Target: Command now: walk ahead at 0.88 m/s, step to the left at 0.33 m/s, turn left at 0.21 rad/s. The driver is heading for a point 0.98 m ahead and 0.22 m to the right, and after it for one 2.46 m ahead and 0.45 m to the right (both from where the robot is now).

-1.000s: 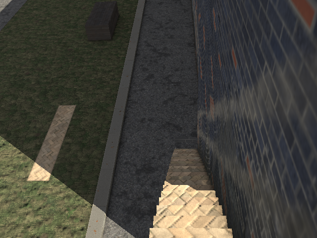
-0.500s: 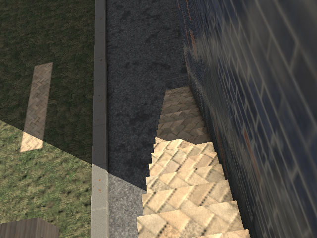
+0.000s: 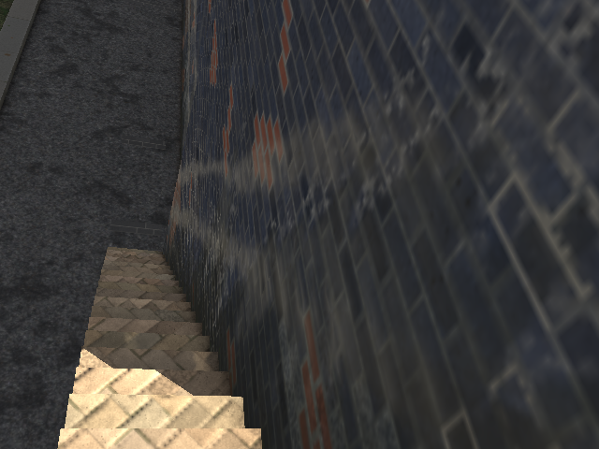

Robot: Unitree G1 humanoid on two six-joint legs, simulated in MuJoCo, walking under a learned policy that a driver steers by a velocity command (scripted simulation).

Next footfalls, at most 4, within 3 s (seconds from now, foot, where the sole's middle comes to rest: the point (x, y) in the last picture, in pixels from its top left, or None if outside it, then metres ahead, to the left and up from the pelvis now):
0.06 right None -0.08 -0.14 -0.54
0.48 right None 0.26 0.14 -0.83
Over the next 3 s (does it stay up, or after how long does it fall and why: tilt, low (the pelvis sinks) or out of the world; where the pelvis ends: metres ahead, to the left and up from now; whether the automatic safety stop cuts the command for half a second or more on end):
falls after 0.64 s (out of the world)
